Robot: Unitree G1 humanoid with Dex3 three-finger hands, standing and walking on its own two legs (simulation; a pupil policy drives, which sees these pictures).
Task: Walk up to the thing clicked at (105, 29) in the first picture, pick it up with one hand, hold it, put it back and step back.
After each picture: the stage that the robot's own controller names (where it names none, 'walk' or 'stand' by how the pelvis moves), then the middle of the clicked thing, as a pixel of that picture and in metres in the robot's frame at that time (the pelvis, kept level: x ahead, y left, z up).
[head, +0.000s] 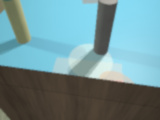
stand; (103, 28) +0.58 -0.09 +0.09
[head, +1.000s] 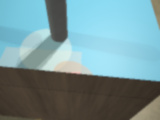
sink last; (56, 10) +0.55 +0.11 +0.13
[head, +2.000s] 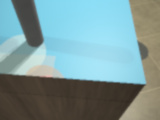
stand; (27, 16) +0.54 +0.22 +0.13
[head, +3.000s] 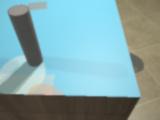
stand; (28, 39) +0.51 +0.22 +0.09
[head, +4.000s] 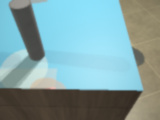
stand; (29, 33) +0.53 +0.21 +0.09
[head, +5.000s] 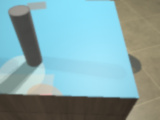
stand; (28, 39) +0.52 +0.21 +0.09
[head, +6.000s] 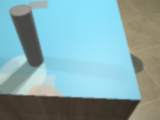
stand; (29, 39) +0.51 +0.21 +0.09
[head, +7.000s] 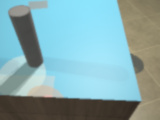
rise first; (28, 40) +0.51 +0.21 +0.09
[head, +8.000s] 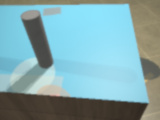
rise first; (39, 42) +0.52 +0.21 +0.09
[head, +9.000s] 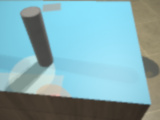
go down; (39, 40) +0.51 +0.21 +0.10
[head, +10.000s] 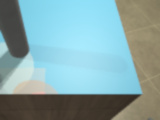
go down; (11, 24) +0.49 +0.19 +0.12
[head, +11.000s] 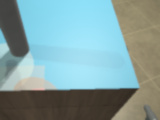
approach; (11, 24) +0.52 +0.19 +0.13
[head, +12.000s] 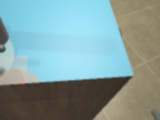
close in; out of the picture +0.52 +0.23 +0.16
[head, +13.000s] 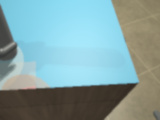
lift; out of the picture +0.48 +0.22 +0.15
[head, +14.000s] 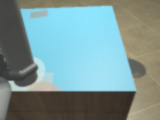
lift; (14, 42) +0.33 +0.17 +0.26
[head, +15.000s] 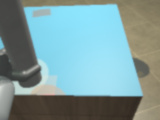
hold; (18, 44) +0.34 +0.17 +0.24
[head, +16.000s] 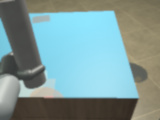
crouch; (24, 46) +0.36 +0.17 +0.23
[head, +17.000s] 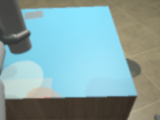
crouch; (7, 10) +0.45 +0.19 +0.29
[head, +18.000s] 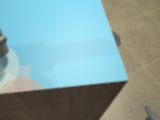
lower; out of the picture +0.51 +0.23 +0.15
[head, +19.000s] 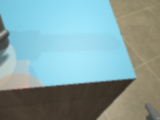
lower; out of the picture +0.51 +0.22 +0.16
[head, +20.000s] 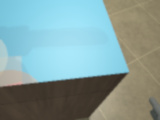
lower; out of the picture +0.53 +0.23 +0.16
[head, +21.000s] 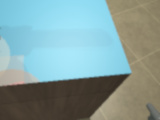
lower; out of the picture +0.53 +0.23 +0.16
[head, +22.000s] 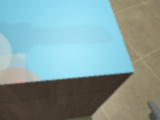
rest; out of the picture +0.53 +0.23 +0.17
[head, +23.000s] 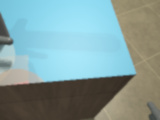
withdraw; out of the picture +0.52 +0.21 +0.16
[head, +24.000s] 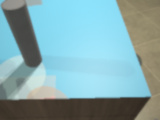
sink last; (25, 37) +0.49 +0.20 +0.13
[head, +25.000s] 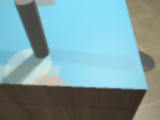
stand; (34, 30) +0.54 +0.22 +0.13
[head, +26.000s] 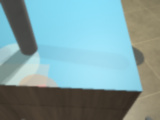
stand; (20, 24) +0.52 +0.23 +0.14
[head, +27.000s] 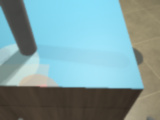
stand; (19, 24) +0.52 +0.23 +0.15
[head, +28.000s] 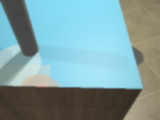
stand; (21, 26) +0.52 +0.22 +0.14
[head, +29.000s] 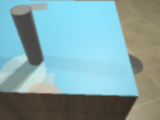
walk; (29, 38) +0.53 +0.22 +0.09
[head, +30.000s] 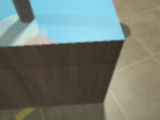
walk; out of the picture +0.69 +0.26 +0.12
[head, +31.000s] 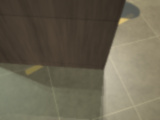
walk; out of the picture +0.98 +0.20 +0.13
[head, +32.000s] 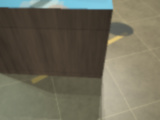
stand; out of the picture +1.14 +0.23 +0.11
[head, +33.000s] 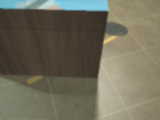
stand; out of the picture +1.14 +0.23 +0.09
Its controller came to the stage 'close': yes
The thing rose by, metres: 0.23
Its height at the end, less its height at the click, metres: +0.00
